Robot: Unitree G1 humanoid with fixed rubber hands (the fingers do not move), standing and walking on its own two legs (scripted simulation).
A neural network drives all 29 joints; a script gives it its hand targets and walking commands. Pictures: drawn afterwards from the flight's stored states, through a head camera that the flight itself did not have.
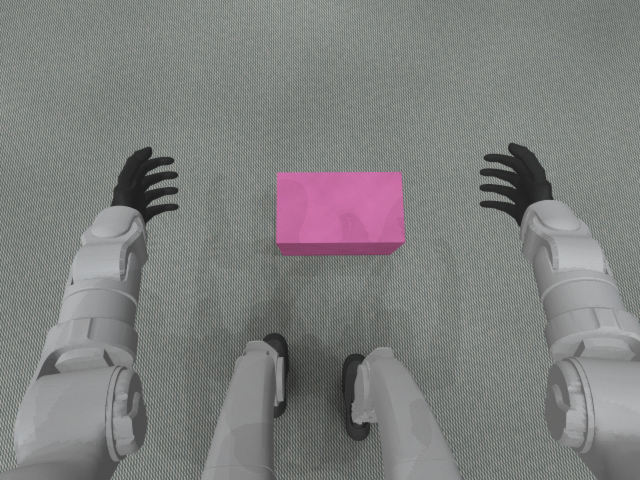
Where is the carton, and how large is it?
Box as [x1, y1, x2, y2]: [276, 172, 404, 255]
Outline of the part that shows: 277,173 276,243 283,255 389,254 404,242 401,172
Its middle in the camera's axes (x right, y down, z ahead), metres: +0.05 -0.05 +0.99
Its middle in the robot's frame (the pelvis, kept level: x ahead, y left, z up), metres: +0.54 -0.04 -0.59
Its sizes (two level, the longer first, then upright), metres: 0.295 0.170 0.190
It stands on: the floor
